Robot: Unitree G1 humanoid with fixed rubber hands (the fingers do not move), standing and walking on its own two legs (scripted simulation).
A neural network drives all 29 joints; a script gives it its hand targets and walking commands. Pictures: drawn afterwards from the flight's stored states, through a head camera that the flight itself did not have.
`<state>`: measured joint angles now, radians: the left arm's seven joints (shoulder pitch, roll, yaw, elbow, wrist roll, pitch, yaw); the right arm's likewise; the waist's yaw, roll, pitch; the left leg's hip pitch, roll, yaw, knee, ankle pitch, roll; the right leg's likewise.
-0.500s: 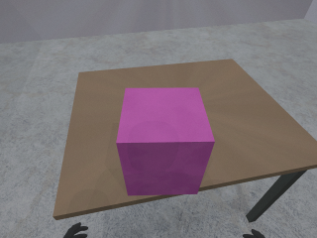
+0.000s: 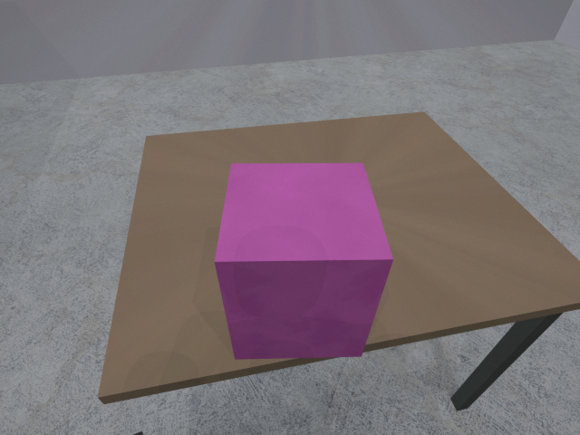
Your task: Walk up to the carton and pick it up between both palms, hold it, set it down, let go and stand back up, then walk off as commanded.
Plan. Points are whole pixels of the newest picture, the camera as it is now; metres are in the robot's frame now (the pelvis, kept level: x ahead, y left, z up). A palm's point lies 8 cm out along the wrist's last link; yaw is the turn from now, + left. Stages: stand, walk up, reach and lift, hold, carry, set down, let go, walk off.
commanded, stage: stand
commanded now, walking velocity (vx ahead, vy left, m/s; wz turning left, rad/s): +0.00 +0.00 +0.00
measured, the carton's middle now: (298, 262) +0.39 +0.01 +0.03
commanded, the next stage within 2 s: walk off in 0.76 s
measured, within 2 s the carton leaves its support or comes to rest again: neither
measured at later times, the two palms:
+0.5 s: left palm out of the picture +0.07 +0.26 -0.11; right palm out of the picture +0.05 -0.25 -0.11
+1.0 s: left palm out of the picture +0.03 +0.27 -0.12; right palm out of the picture +0.03 -0.25 -0.12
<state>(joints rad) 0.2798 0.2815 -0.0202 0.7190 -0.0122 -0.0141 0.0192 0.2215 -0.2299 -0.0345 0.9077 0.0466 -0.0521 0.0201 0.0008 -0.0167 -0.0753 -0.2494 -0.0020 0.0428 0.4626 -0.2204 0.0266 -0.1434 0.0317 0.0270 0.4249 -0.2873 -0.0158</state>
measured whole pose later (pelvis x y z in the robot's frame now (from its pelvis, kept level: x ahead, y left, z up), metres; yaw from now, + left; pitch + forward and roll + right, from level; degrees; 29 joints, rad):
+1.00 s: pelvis -0.04 +0.01 +0.00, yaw +0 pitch -3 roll -1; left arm 0.28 0.28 -0.02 0.85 -0.01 -0.01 0.02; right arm 0.22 -0.23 -0.03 0.99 0.05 -0.03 0.02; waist 0.00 -0.01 0.02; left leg -0.25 0.00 0.04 0.46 -0.17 0.04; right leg -0.15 0.03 0.03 0.43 -0.24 -0.01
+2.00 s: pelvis -0.23 -0.05 -0.03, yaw +3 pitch -10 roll +0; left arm 0.22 0.31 -0.02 0.85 -0.01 0.01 0.02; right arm 0.17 -0.40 -0.03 0.93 0.05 0.10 -0.02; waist 0.00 0.13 0.23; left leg -0.30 -0.07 -0.16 1.10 -0.46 -0.01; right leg -0.23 0.05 -0.04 0.74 -0.33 -0.07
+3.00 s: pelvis -0.20 -0.02 -0.04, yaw +2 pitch -3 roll +1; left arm 0.19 0.38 -0.02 0.85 -0.01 -0.02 0.02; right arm 0.18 -0.38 -0.03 0.92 0.05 -0.02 -0.02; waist 0.00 0.06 0.20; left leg -0.33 -0.04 -0.11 0.86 -0.53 0.03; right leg -0.28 0.05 0.01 0.85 -0.52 -0.05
